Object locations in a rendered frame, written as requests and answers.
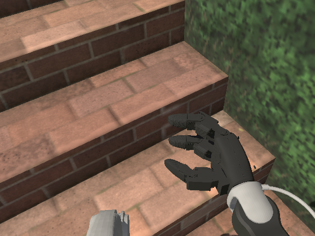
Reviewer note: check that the robot left thigh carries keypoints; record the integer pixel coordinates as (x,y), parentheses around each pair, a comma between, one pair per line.
(110,223)

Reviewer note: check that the right robot forearm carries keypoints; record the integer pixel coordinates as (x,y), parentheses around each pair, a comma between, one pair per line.
(254,213)

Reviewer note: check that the robot right hand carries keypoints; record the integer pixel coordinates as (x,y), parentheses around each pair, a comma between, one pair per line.
(230,165)

